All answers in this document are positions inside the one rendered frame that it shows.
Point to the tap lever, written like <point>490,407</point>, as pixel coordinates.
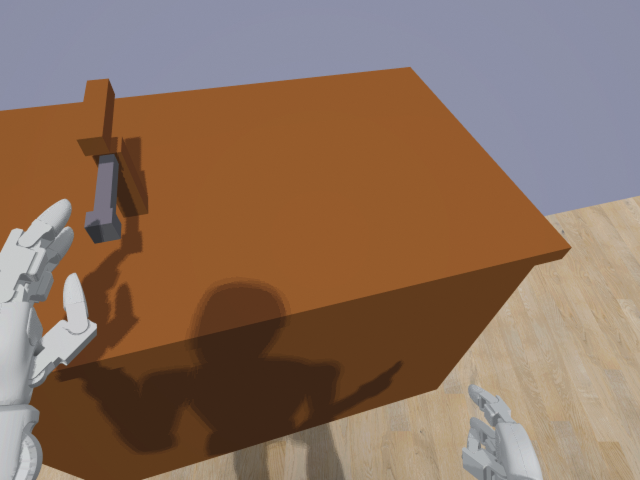
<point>102,224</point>

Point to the left robot hand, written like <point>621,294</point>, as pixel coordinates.
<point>26,262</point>

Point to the left robot forearm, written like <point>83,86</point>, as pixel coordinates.
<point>20,452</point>

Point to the counter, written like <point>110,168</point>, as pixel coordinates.
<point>292,253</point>

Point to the right robot hand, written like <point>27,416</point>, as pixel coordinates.
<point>508,453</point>

